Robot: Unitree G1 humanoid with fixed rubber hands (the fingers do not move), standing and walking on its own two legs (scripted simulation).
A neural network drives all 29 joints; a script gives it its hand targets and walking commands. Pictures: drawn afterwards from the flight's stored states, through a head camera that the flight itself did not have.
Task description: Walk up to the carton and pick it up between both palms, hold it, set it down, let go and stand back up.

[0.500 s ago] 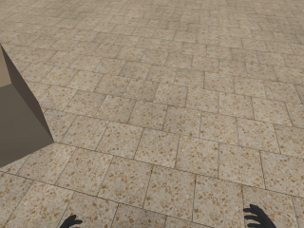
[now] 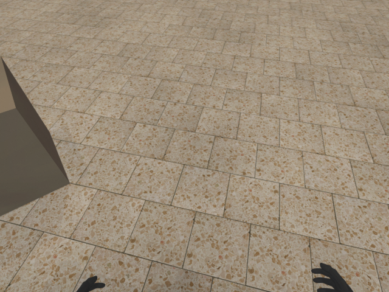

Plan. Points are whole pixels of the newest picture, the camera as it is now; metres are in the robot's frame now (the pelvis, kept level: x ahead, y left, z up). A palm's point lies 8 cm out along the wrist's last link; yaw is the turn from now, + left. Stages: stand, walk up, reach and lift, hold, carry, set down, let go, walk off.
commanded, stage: stand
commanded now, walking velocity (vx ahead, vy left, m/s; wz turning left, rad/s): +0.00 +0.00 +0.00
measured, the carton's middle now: out of the picture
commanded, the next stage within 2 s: walk up in 1.08 s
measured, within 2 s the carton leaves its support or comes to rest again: neither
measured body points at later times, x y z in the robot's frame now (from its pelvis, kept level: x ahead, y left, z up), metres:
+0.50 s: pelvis +0.00 +0.00 +0.00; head +0.01 +0.00 +0.45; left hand +0.11 +0.26 -0.12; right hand +0.14 -0.29 -0.09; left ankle +0.03 +0.12 -0.72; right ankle +0.03 -0.12 -0.72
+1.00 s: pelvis +0.00 +0.00 +0.00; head +0.00 +0.00 +0.45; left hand +0.11 +0.27 -0.12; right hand +0.13 -0.29 -0.09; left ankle +0.03 +0.12 -0.72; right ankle +0.03 -0.13 -0.72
